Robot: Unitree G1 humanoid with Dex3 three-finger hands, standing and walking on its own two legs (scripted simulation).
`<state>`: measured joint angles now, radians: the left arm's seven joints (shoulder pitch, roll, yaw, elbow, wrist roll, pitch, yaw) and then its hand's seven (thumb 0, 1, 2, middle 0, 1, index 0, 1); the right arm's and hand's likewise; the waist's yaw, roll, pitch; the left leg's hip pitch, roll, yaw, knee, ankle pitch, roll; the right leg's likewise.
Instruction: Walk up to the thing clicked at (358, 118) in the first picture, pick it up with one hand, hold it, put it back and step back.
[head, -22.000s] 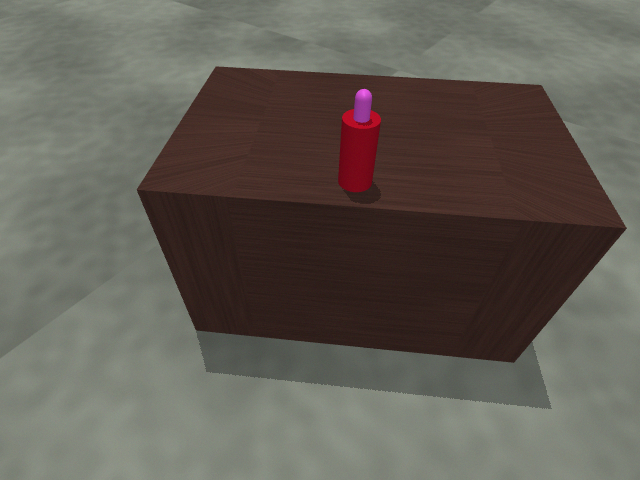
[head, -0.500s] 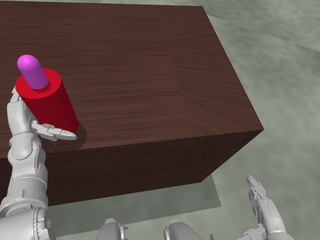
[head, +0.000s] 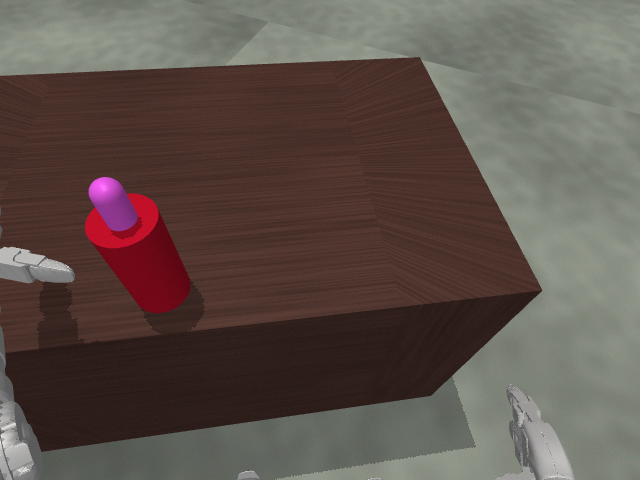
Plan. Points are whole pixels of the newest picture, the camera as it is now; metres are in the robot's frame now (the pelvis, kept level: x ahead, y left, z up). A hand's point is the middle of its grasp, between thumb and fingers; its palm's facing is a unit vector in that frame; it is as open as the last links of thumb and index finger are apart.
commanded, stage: sink last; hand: left
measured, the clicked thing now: (137, 245) +0.43 +0.21 +0.04
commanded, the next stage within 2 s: home in 1.18 s
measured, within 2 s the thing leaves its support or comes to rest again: neither
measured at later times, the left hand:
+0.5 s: hand out of the picture +0.28 +0.33 +0.06, palm faces +0.39 -0.84 -0.38, open 17.5 cm
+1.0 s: hand out of the picture +0.15 +0.22 +0.08, palm faces +0.32 -0.88 -0.36, open 17.4 cm
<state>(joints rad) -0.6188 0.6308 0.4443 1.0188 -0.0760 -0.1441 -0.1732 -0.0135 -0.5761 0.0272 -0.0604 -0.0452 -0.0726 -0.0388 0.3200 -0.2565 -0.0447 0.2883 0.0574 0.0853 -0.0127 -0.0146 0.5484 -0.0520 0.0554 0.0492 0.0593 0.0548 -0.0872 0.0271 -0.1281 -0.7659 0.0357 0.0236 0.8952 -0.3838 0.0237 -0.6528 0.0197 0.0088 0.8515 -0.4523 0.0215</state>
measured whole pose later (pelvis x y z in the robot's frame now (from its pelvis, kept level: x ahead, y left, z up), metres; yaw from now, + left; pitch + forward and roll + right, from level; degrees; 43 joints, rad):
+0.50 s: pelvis +0.02 +0.01 +0.02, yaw +1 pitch +8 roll -2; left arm 0.07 0.44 0.34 0.30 -0.07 0.00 0.05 -0.01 -0.54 0.02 -0.06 -0.02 -0.05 -0.03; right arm 0.35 -0.26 -0.07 0.35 0.08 0.02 -0.04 -0.01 0.51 -0.06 0.06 0.05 0.06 0.06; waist 0.01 0.03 -0.11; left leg -0.53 0.02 0.03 0.74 -0.35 0.03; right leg -0.41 0.00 0.01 0.68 -0.41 0.03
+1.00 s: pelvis -0.02 -0.03 +0.02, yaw +2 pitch +2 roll +0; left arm 0.55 0.29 0.20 -0.21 -0.08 -0.04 0.06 -0.01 -0.50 0.01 -0.06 -0.04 -0.06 -0.04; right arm 0.39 -0.22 -0.09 0.34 0.04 -0.01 -0.09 -0.02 0.53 -0.05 0.06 0.05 0.06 0.05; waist 0.04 0.05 -0.06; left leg -0.46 0.02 0.01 0.72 -0.30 -0.01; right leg -0.37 0.00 -0.01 0.74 -0.41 -0.01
